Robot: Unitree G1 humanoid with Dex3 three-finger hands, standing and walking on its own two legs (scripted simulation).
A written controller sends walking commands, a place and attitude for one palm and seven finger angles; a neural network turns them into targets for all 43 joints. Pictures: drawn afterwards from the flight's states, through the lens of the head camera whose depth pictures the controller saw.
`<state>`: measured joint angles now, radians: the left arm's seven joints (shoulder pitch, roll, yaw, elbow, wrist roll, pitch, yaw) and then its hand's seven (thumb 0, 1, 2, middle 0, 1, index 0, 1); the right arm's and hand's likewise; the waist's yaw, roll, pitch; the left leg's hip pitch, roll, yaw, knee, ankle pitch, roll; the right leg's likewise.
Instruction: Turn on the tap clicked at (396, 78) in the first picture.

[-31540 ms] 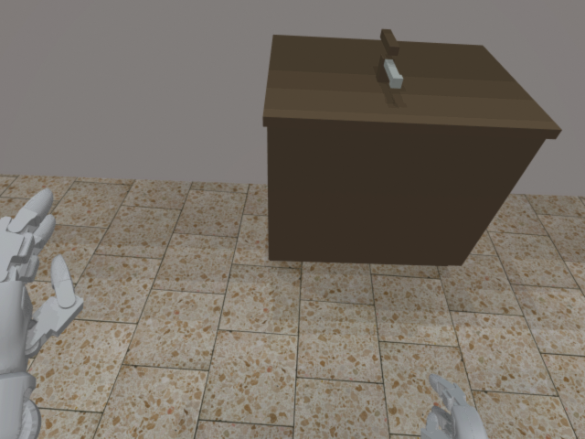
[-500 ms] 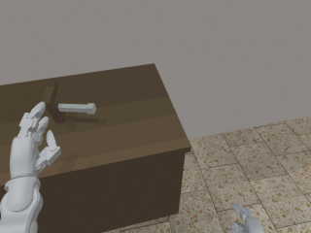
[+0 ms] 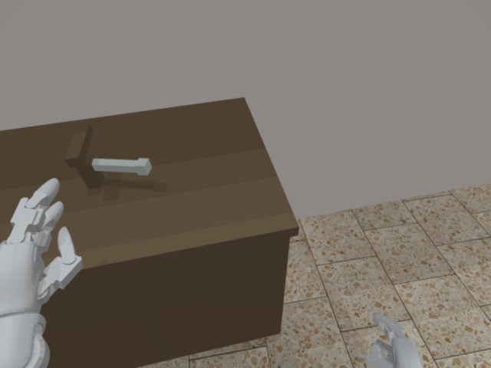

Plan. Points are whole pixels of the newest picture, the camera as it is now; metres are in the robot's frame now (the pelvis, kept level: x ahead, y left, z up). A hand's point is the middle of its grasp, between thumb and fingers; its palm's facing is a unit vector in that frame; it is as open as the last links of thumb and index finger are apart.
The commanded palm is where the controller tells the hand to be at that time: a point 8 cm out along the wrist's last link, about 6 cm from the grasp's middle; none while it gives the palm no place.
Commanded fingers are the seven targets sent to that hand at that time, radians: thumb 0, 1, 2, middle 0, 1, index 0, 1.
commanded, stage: draw the hand back beside the body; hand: left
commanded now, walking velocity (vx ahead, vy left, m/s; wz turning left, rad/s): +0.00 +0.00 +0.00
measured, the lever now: (143, 166) +0.51 +0.30 +0.04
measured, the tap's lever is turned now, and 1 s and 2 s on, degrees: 72 72 72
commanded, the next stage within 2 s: step back with the hand held close in 0.02 s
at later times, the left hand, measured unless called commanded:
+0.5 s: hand (69, 280) +0.18 +0.25 +0.14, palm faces +0.29 -0.86 -0.43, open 7.4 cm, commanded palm +0.13 +0.30 +0.17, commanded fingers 0.00 0.90 0.90 -0.20 -0.30 -0.20 -0.30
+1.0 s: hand out of the picture +0.10 +0.28 +0.16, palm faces +0.43 -0.79 -0.43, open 7.4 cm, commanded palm +0.05 +0.32 +0.17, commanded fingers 0.00 0.90 0.90 -0.20 -0.30 -0.20 -0.30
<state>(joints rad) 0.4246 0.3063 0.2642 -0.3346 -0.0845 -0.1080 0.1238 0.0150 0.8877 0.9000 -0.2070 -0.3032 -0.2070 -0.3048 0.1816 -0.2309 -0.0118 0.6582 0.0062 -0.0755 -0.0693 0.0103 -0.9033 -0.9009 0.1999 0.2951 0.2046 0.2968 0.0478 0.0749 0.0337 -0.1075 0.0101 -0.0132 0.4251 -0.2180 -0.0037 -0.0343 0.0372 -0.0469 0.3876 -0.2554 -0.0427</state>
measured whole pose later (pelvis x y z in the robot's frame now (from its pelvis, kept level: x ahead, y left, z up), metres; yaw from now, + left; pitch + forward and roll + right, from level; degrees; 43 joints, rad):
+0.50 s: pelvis -0.03 +0.02 +0.00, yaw -1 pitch -1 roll -1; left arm 0.51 0.36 0.27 -0.43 -0.06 -0.12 0.10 0.02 0.89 0.90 -0.21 -0.30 -0.21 -0.31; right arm 0.17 -0.23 -0.02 0.57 0.01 0.02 -0.08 0.01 -0.90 -0.90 0.20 0.30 0.20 0.30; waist 0.01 0.06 0.03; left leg -0.27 0.00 0.01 0.47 -0.18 0.02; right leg -0.21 0.02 -0.03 0.45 -0.22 -0.01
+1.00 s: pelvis -0.10 +0.03 -0.02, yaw +2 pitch -2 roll -2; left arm 0.44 0.36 0.34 -0.47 -0.01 -0.19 0.14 0.02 0.89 0.90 -0.21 -0.30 -0.21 -0.31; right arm 0.20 -0.21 0.00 0.58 0.00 -0.04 -0.08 0.01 -0.90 -0.90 0.20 0.30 0.21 0.30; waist 0.01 0.04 0.06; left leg -0.42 -0.02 -0.02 0.58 -0.21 0.05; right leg -0.33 0.05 0.00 0.53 -0.17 0.00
